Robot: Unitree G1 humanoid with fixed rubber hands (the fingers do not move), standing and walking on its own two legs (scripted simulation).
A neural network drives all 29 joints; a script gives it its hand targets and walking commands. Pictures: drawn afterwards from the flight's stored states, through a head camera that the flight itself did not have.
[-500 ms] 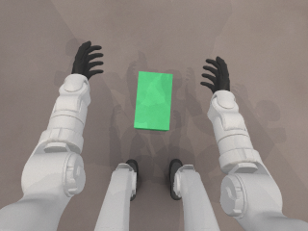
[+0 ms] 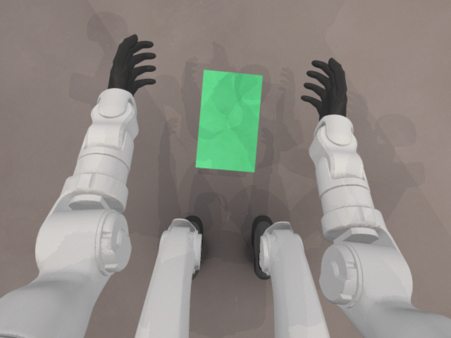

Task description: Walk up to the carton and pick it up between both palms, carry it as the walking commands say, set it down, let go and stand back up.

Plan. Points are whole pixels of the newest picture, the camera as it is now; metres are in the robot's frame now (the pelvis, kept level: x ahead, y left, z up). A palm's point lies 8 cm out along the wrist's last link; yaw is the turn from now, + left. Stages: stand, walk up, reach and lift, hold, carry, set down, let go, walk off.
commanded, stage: reach and lift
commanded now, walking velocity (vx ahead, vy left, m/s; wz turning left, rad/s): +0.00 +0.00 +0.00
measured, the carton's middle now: (228, 126) +0.50 +0.01 -0.51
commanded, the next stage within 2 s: none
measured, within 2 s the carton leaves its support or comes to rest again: neither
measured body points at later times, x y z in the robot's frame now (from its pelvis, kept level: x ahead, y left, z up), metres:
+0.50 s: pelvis -0.03 +0.00 -0.13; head +0.31 +0.02 +0.16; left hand +0.50 +0.19 -0.29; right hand +0.49 -0.14 -0.28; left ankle +0.06 +0.11 -0.56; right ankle +0.08 -0.13 -0.56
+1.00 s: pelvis -0.04 +0.00 -0.21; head +0.33 +0.02 +0.03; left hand +0.49 +0.18 -0.42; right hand +0.49 -0.15 -0.41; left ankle +0.06 +0.11 -0.56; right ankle +0.07 -0.13 -0.56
